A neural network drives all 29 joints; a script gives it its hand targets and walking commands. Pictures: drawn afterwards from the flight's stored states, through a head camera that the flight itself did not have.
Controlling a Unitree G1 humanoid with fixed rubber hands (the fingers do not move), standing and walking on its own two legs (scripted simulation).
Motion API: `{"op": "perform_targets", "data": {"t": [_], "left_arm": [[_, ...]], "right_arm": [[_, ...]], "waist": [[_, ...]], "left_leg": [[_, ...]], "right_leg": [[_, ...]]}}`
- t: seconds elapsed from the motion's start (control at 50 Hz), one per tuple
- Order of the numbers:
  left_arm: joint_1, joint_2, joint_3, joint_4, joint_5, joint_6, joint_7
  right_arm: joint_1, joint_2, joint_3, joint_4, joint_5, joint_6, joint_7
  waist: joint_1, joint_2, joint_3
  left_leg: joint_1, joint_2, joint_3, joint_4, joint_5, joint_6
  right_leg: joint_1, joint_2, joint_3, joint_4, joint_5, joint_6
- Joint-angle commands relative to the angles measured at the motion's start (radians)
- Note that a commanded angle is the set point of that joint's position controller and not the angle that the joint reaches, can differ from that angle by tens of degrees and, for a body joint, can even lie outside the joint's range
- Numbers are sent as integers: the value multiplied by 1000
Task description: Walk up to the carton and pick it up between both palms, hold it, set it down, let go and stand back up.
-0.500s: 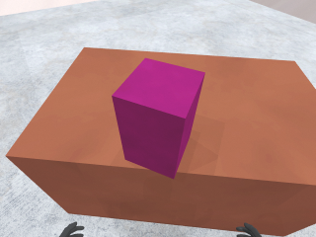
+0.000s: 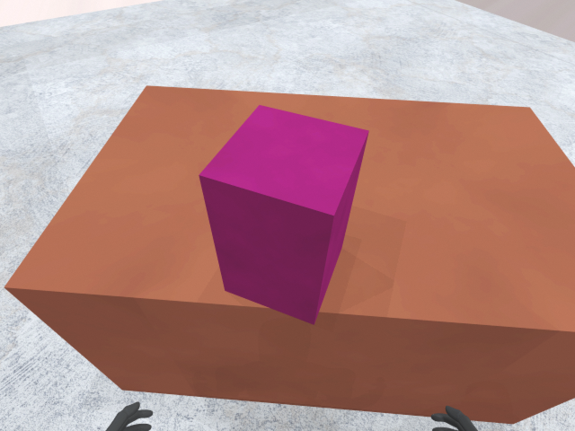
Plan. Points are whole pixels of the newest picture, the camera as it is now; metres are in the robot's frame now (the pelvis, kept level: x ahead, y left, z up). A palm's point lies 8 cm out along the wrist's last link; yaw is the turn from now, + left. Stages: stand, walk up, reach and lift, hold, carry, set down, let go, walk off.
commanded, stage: stand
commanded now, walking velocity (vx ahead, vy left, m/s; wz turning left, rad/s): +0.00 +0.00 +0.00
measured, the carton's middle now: (288, 220) +0.43 +0.01 +0.04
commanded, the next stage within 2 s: none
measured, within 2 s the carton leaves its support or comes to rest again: neither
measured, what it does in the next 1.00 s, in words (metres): stands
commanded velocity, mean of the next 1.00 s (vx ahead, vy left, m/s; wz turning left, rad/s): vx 0.00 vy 0.00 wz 0.00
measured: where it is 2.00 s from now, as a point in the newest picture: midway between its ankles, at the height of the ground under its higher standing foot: outside the picture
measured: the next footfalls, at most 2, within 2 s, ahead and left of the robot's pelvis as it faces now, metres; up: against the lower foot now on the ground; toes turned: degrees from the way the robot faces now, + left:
none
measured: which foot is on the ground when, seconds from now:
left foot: down 0.00-1.00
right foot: down 0.00-1.00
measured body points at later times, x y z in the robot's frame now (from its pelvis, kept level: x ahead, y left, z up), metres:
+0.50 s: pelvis +0.00 +0.00 +0.00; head +0.00 +0.00 +0.45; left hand +0.11 +0.25 -0.11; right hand +0.10 -0.26 -0.10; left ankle +0.01 +0.12 -0.73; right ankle +0.02 -0.13 -0.73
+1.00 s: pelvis +0.00 +0.00 +0.00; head +0.01 +0.00 +0.45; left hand +0.12 +0.25 -0.11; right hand +0.09 -0.26 -0.11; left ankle +0.01 +0.12 -0.73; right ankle +0.02 -0.13 -0.73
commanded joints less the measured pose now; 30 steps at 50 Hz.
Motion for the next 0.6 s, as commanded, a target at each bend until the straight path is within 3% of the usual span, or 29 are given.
{"op": "perform_targets", "data": {"t": [0.0,0.58], "left_arm": [[-8,127,34,-89,0,-21,4],[18,134,28,-60,-1,-21,6]], "right_arm": [[-1,-123,-38,-88,0,-22,-5],[29,-138,-33,-59,2,-21,-6]], "waist": [[0,3,-37],[0,-6,-22]], "left_leg": [[-9,83,-91,-132,62,30],[-6,87,-87,-154,29,31]], "right_leg": [[5,-68,75,-92,128,-39],[-8,-64,91,-110,103,-38]]}}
